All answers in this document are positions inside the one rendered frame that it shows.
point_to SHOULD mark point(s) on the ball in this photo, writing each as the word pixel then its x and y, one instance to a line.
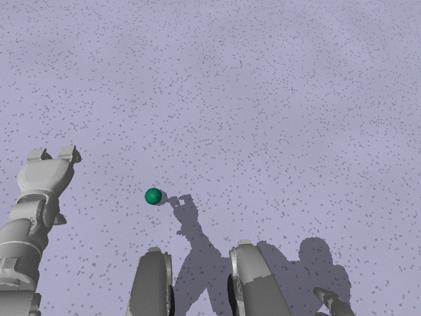
pixel 153 196

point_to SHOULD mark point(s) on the left robot arm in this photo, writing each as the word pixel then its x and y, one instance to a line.
pixel 22 241

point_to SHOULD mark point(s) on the right robot hand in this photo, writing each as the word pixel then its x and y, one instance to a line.
pixel 332 301

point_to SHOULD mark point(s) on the left robot hand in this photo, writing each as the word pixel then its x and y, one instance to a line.
pixel 42 172

